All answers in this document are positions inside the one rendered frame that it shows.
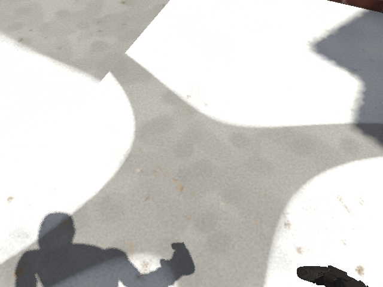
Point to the right robot hand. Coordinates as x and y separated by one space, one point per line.
328 276

